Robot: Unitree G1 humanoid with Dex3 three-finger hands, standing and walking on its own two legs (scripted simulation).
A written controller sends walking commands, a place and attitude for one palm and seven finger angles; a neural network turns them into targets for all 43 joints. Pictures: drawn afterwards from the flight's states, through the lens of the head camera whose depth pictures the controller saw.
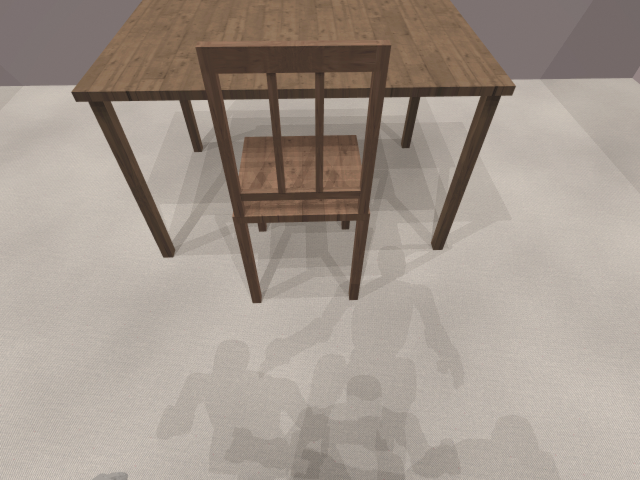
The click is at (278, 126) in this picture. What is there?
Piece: chair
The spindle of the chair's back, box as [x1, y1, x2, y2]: [266, 73, 285, 192]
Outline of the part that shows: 266,73 278,192 284,192 285,187 275,73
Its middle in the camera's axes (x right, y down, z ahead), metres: -0.11 -0.24 +0.92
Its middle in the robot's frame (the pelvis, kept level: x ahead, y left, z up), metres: +0.84 +0.15 -0.06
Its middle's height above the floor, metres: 0.71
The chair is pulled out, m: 0.00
